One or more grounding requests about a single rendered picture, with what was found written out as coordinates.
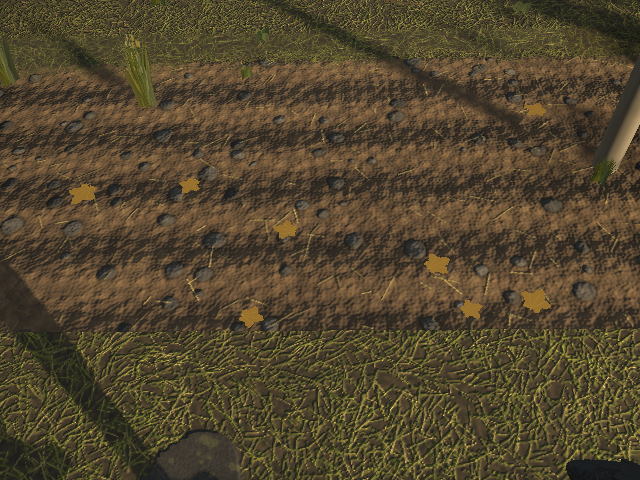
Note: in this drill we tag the robot right hand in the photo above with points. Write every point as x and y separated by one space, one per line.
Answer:
603 470

